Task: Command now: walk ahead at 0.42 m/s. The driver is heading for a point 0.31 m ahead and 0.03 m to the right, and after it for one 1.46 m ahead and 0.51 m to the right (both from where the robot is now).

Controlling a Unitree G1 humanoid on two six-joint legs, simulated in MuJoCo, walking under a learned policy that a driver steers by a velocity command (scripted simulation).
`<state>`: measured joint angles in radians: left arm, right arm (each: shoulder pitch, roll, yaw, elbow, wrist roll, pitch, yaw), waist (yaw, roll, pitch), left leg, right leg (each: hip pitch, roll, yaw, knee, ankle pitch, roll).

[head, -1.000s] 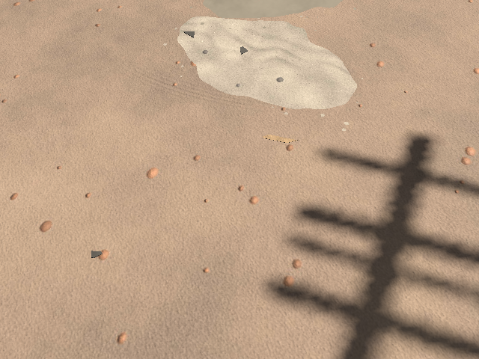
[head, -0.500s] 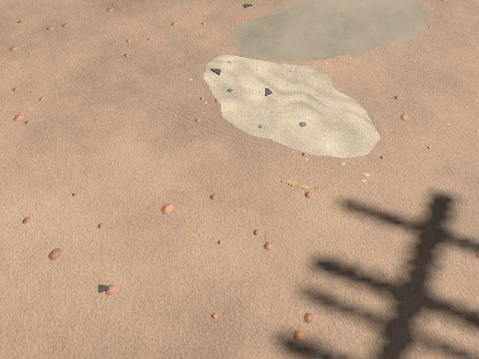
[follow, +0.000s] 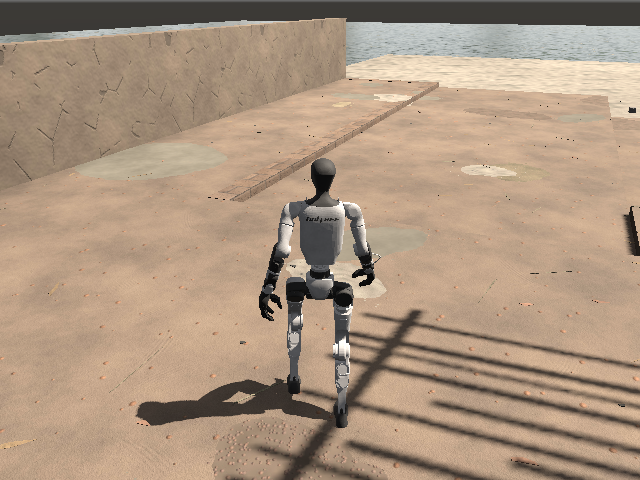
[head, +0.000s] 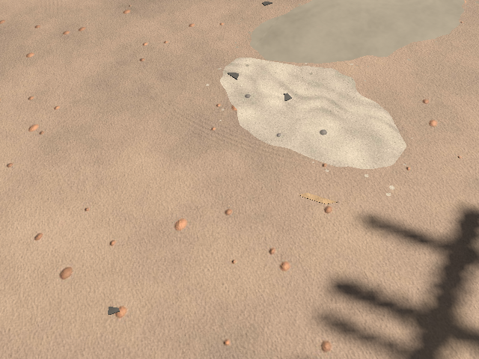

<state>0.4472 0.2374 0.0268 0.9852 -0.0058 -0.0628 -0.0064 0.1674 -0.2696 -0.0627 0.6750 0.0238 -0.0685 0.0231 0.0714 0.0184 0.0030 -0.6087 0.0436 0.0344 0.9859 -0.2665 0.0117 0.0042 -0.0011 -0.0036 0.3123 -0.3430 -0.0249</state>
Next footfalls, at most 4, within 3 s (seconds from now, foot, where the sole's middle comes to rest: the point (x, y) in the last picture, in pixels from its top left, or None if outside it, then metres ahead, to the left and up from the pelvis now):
0.18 left None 0.27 0.14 -0.78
0.70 right None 0.28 -0.11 -0.78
1.16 left None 0.37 0.11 -0.78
1.50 right None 0.20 -0.10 -0.78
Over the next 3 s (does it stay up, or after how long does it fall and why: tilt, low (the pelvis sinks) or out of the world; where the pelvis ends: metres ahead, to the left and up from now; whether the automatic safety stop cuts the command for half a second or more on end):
stays up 0.82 -0.28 -0.02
